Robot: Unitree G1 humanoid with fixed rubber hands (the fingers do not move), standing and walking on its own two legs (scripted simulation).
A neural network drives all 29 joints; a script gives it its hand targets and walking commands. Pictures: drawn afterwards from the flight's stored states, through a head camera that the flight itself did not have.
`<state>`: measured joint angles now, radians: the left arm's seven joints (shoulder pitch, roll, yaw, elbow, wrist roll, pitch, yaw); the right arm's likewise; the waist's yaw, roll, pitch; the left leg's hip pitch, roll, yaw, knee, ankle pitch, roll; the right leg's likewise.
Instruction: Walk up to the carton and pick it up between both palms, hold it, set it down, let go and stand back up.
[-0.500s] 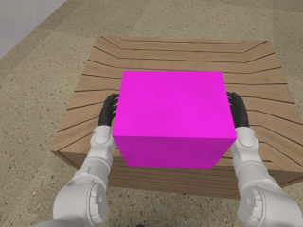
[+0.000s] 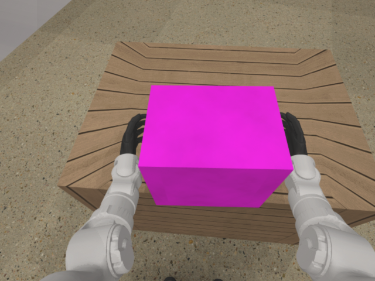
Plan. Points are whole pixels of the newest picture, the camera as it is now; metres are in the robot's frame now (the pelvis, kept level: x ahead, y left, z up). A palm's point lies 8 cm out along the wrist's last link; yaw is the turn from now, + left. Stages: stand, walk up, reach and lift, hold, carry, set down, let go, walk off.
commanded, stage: set down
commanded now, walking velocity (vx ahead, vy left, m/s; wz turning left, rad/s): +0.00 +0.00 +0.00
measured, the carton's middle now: (209, 151) +0.41 -0.01 -0.03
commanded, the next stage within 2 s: none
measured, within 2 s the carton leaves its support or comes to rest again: neither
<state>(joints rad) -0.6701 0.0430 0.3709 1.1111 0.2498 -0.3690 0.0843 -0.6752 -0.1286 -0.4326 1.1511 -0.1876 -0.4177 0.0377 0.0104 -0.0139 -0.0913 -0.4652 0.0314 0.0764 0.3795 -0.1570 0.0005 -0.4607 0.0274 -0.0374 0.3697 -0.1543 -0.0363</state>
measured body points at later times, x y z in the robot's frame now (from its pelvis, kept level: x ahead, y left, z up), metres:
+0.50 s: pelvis -0.02 -0.01 -0.04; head +0.08 -0.02 +0.40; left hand +0.41 +0.21 -0.01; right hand +0.43 -0.25 +0.00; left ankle +0.00 +0.12 -0.74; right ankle +0.00 -0.09 -0.74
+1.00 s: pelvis -0.03 -0.01 -0.02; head +0.05 -0.01 +0.42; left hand +0.42 +0.22 +0.06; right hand +0.44 -0.26 +0.06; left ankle +0.00 +0.12 -0.74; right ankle +0.00 -0.10 -0.74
